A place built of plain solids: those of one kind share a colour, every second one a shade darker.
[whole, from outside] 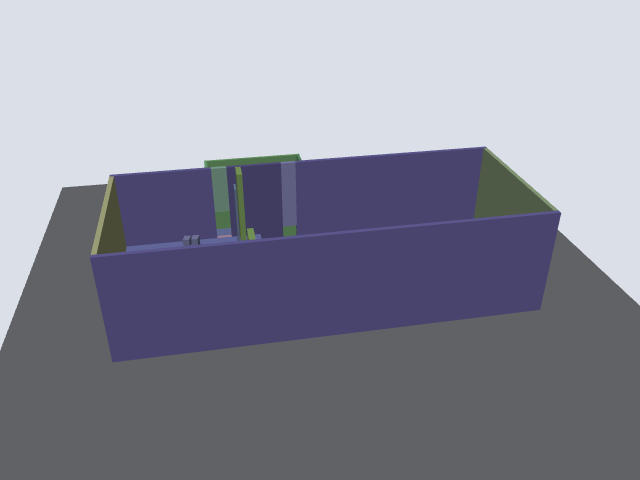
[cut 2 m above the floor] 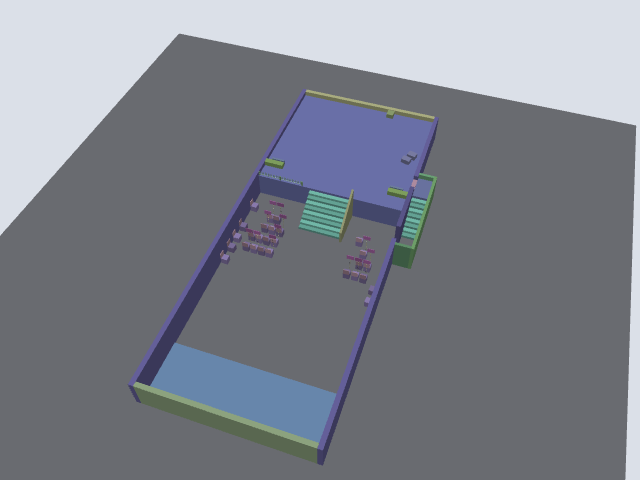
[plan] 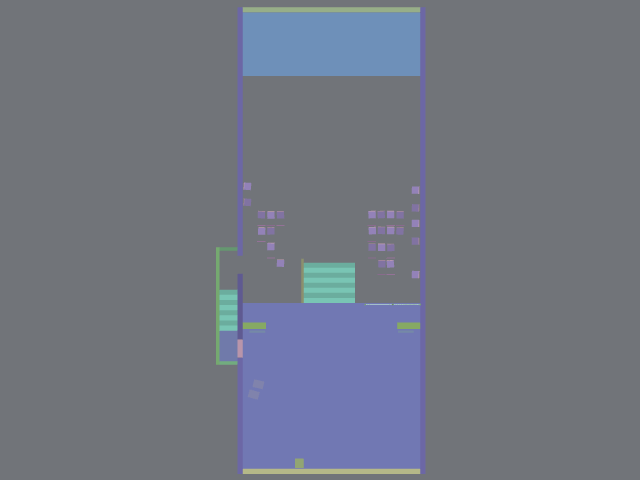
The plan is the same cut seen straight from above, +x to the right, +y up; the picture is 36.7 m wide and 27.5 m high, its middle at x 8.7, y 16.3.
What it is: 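A parish, school or music hall with a timber stage behind a plastered proscenium wall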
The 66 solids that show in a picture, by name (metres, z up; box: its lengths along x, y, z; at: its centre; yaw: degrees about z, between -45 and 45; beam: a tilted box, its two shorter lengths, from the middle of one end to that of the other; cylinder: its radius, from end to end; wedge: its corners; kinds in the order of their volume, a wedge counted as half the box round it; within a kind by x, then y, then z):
{
 "boards_main_1": {"box": [10.17, 9.51, 1.72], "at": [9.36, 7.94, 0.81]},
 "wall_side_1": {"box": [0.3, 6.67, 7.14], "at": [4.12, 6.23, 3.52]},
 "wall_side_2": {"box": [0.3, 3.76, 7.14], "at": [4.12, 12.49, 3.52]},
 "wall_side_3": {"box": [0.3, 14.24, 7.14], "at": [4.12, 22.52, 3.52]},
 "wall_side_4": {"box": [0.3, 26.75, 7.14], "at": [14.59, 16.26, 3.52]},
 "wall_back_1": {"box": [10.17, 0.3, 7.14], "at": [9.36, 3.04, 3.52]},
 "wall_rear_1": {"box": [10.17, 0.3, 7.14], "at": [9.36, 29.49, 3.52]},
 "step_1": {"box": [1.04, 0.59, 1.53], "at": [3.45, 11.11, 0.72]},
 "step_2": {"box": [1.04, 0.59, 1.35], "at": [3.45, 11.4, 0.62]},
 "step_3": {"box": [1.04, 0.59, 1.16], "at": [3.45, 11.69, 0.53]},
 "step_4": {"box": [1.04, 0.59, 0.98], "at": [3.45, 11.99, 0.44]},
 "step_5": {"box": [1.04, 0.59, 0.79], "at": [3.45, 12.28, 0.35]},
 "step_6": {"box": [1.04, 0.59, 0.61], "at": [3.45, 12.57, 0.25]},
 "step_7": {"box": [1.04, 0.59, 0.42], "at": [3.45, 12.87, 0.16]},
 "step_8": {"box": [1.04, 0.59, 0.24], "at": [3.45, 13.16, 0.07]},
 "step_9": {"box": [2.94, 0.58, 1.53], "at": [9.23, 12.7, 0.72]},
 "step_10": {"box": [2.94, 0.58, 1.35], "at": [9.23, 12.98, 0.62]},
 "step_11": {"box": [2.94, 0.58, 1.16], "at": [9.23, 13.27, 0.53]},
 "step_12": {"box": [2.94, 0.58, 0.98], "at": [9.23, 13.56, 0.44]},
 "step_13": {"box": [2.94, 0.58, 0.79], "at": [9.23, 13.85, 0.35]},
 "step_14": {"box": [2.94, 0.58, 0.61], "at": [9.23, 14.14, 0.25]},
 "step_15": {"box": [2.94, 0.58, 0.42], "at": [9.23, 14.42, 0.16]},
 "step_16": {"box": [2.94, 0.58, 0.24], "at": [9.23, 14.71, 0.07]},
 "wall_pass_out_1": {"box": [0.2, 6.73, 7.14], "at": [2.84, 12.52, 3.52]},
 "floor_rear_1": {"box": [10.17, 3.65, 0.17], "at": [9.36, 27.51, 0.04]},
 "wall_pros_1": {"box": [1.33, 0.38, 5.47], "at": [4.94, 11.39, 4.35]},
 "wall_pros_2": {"box": [1.31, 0.38, 5.47], "at": [13.78, 11.39, 4.35]},
 "boards_pass_1": {"box": [1.04, 1.76, 1.72], "at": [3.45, 10.23, 0.81]},
 "wall_pass_end_1": {"box": [1.04, 0.2, 7.14], "at": [3.45, 9.25, 3.52]},
 "wall_pass_end_2": {"box": [1.04, 0.2, 7.14], "at": [3.45, 15.79, 3.52]},
 "chair_seat_1": {"box": [0.42, 0.42, 0.45], "at": [4.54, 18.46, 0.23], "yaw": -3.8},
 "chair_seat_2": {"box": [0.42, 0.42, 0.45], "at": [4.54, 19.38, 0.23], "yaw": -3.4},
 "chair_seat_3": {"box": [0.42, 0.42, 0.45], "at": [5.34, 17.75, 0.23], "yaw": -1.3},
 "chair_seat_4": {"box": [0.42, 0.42, 0.45], "at": [5.36, 16.81, 0.23], "yaw": -1.9},
 "chair_seat_5": {"box": [0.42, 0.42, 0.45], "at": [5.89, 15.93, 0.23], "yaw": -0.4},
 "chair_seat_6": {"box": [0.42, 0.42, 0.45], "at": [5.89, 16.82, 0.23], "yaw": 1.6},
 "chair_seat_7": {"box": [0.42, 0.42, 0.45], "at": [5.89, 17.73, 0.23], "yaw": 0.8},
 "chair_seat_8": {"box": [0.42, 0.42, 0.45], "at": [6.44, 14.97, 0.23], "yaw": -0.5},
 "chair_seat_9": {"box": [0.42, 0.42, 0.45], "at": [6.44, 17.74, 0.23], "yaw": 1.2},
 "chair_seat_10": {"box": [0.42, 0.42, 0.45], "at": [11.68, 15.89, 0.23], "yaw": 0.1},
 "chair_seat_11": {"box": [0.42, 0.42, 0.45], "at": [11.68, 17.75, 0.23], "yaw": 1.6},
 "chair_seat_12": {"box": [0.42, 0.42, 0.45], "at": [11.7, 16.83, 0.23], "yaw": 1.6},
 "chair_seat_13": {"box": [0.42, 0.42, 0.45], "at": [12.21, 17.75, 0.23], "yaw": 2.6},
 "chair_seat_14": {"box": [0.42, 0.42, 0.45], "at": [12.22, 16.85, 0.23], "yaw": -2.4},
 "chair_seat_15": {"box": [0.42, 0.42, 0.45], "at": [12.23, 15.88, 0.23], "yaw": -0.1},
 "chair_seat_16": {"box": [0.42, 0.42, 0.45], "at": [12.25, 14.93, 0.23], "yaw": 0.3},
 "chair_seat_17": {"box": [0.42, 0.42, 0.45], "at": [12.73, 14.93, 0.23], "yaw": 4.1},
 "chair_seat_18": {"box": [0.42, 0.42, 0.45], "at": [12.74, 17.75, 0.23], "yaw": -0.4},
 "chair_seat_19": {"box": [0.42, 0.42, 0.45], "at": [12.75, 16.84, 0.23], "yaw": -0.4},
 "chair_seat_20": {"box": [0.42, 0.42, 0.45], "at": [12.76, 15.87, 0.23], "yaw": 1.3},
 "chair_seat_21": {"box": [0.42, 0.42, 0.45], "at": [13.28, 16.81, 0.23], "yaw": -1.2},
 "chair_seat_22": {"box": [0.42, 0.42, 0.45], "at": [13.3, 17.74, 0.23], "yaw": -0.1},
 "chair_seat_23": {"box": [0.42, 0.42, 0.45], "at": [14.17, 14.32, 0.23], "yaw": -2.3},
 "chair_seat_24": {"box": [0.42, 0.42, 0.45], "at": [14.17, 16.23, 0.23], "yaw": 0.2},
 "chair_seat_25": {"box": [0.42, 0.42, 0.45], "at": [14.17, 17.25, 0.23], "yaw": -0.4},
 "chair_seat_26": {"box": [0.42, 0.42, 0.45], "at": [14.17, 18.14, 0.23], "yaw": -3.1},
 "chair_seat_27": {"box": [0.42, 0.42, 0.45], "at": [14.17, 19.16, 0.23], "yaw": -2.0},
 "wall_side_over_hall_1": {"box": [0.3, 1.03, 4.99], "at": [4.12, 14.88, 4.59]},
 "drape_1": {"box": [0.91, 0.14, 4.39], "at": [5.11, 11.05, 3.81]},
 "drape_2": {"box": [0.91, 0.14, 4.39], "at": [13.62, 11.05, 3.81]},
 "wall_side_over_wing_1": {"box": [0.3, 1.05, 3.32], "at": [4.12, 10.09, 5.43]},
 "boards_sill_1": {"box": [0.3, 1.05, 1.72], "at": [4.12, 10.09, 0.81]},
 "wall_cheek_1": {"wedge": [[7.62, 12.7, -0.05], [7.62, 12.7, 2.54], [7.62, 15.22, -0.05], [7.62, 15.22, 0.91], [7.76, 12.7, -0.05], [7.76, 12.7, 2.54], [7.76, 15.22, -0.05], [7.76, 15.22, 0.91]]},
 "crate_1": {"box": [0.6, 0.45, 0.6], "at": [4.9, 7.45, 1.97], "yaw": -15.4},
 "crate_2": {"box": [0.6, 0.45, 0.74], "at": [5.17, 8.04, 2.04], "yaw": -12.8},
 "stack_chairs_1": {"box": [0.5, 0.55, 1.08], "at": [7.52, 3.51, 2.21]}
}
